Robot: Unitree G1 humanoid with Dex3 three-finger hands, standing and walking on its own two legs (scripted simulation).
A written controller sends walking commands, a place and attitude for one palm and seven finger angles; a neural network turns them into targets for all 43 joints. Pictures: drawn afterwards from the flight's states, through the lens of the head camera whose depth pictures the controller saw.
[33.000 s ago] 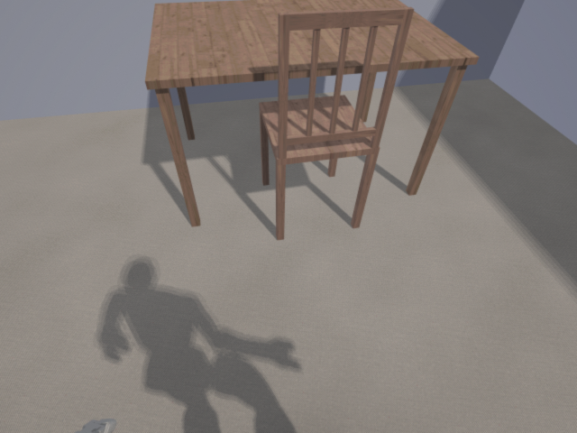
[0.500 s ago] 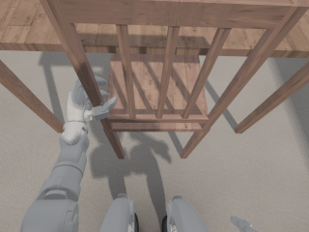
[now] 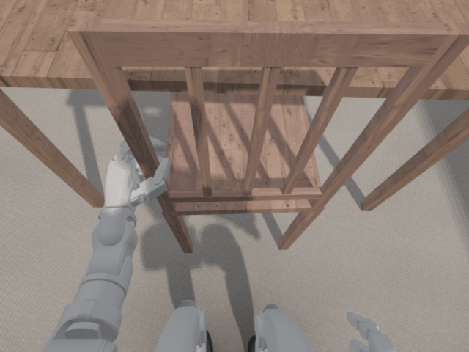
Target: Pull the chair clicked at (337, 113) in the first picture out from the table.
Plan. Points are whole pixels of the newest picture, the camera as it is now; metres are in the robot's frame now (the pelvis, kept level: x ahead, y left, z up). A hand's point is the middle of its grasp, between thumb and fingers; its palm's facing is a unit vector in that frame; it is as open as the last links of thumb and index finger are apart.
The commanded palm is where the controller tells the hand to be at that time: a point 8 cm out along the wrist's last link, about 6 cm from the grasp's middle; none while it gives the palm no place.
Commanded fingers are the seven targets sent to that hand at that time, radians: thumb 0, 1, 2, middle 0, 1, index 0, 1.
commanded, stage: hook a spindle and tug to test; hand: left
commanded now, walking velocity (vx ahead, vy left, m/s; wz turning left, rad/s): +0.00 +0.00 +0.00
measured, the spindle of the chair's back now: (255, 148) +0.43 -0.04 +0.06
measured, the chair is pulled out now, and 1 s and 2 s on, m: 0.01 0.07 0.14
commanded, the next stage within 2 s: step backward, pulling the chair out in 0.24 s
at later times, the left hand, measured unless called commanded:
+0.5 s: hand (159, 188) +0.38 +0.12 +0.02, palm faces +0.02 -0.99 -0.12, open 5.9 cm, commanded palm +0.36 +0.17 +0.02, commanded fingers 0.00 0.90 0.90 -0.50 -1.45 -0.50 -1.45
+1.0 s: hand (166, 222) +0.32 +0.10 +0.03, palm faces -0.05 -0.99 -0.11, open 5.6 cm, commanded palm +0.30 +0.16 +0.03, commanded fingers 0.00 0.90 0.90 -0.50 -1.45 -0.50 -1.45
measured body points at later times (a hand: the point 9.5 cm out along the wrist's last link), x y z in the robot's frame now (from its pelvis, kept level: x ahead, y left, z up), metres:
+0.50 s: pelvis +0.01 +0.00 +0.05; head +0.11 -0.01 +0.49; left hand +0.37 +0.17 +0.03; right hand +0.12 -0.24 -0.07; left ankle +0.02 +0.09 -0.63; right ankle -0.01 -0.10 -0.63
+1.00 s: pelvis -0.03 +0.00 +0.10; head +0.06 -0.01 +0.54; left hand +0.31 +0.16 +0.04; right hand +0.06 -0.26 -0.03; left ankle +0.02 +0.09 -0.63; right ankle -0.01 -0.10 -0.63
